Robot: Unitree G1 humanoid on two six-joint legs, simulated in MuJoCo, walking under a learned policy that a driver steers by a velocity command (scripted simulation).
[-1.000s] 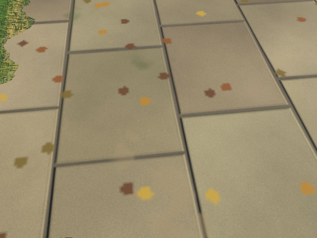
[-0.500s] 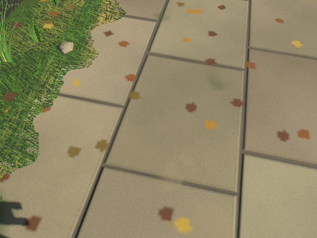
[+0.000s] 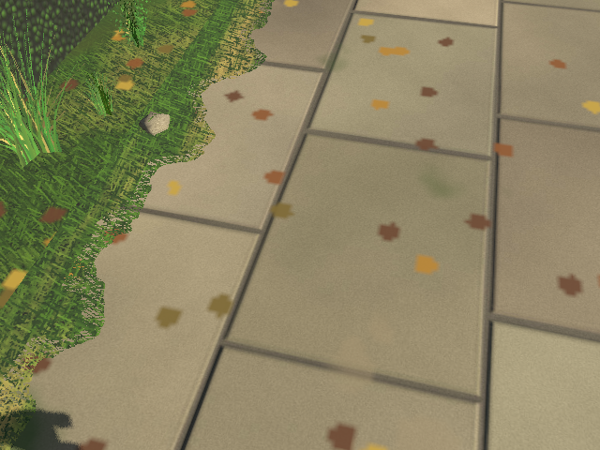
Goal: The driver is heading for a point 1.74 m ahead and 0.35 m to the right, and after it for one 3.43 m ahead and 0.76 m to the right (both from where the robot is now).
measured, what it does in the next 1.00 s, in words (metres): walks ahead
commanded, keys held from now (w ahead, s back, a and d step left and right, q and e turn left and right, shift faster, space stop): no key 0.56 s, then w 0.44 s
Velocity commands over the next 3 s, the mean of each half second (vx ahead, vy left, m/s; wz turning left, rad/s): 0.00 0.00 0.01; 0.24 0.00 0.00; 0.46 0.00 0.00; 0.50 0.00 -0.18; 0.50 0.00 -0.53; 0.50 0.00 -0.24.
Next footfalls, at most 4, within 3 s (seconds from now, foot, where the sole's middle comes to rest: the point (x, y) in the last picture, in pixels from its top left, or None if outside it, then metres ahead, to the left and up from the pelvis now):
1.26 right None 0.44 -0.13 -0.78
1.82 left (276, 347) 0.77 0.11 -0.78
2.36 right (391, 271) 1.00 -0.19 -0.78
2.88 left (365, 179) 1.37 -0.15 -0.78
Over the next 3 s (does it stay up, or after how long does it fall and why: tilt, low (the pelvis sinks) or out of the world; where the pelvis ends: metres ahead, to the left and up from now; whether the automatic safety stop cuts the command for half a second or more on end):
stays up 1.23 -0.18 -0.01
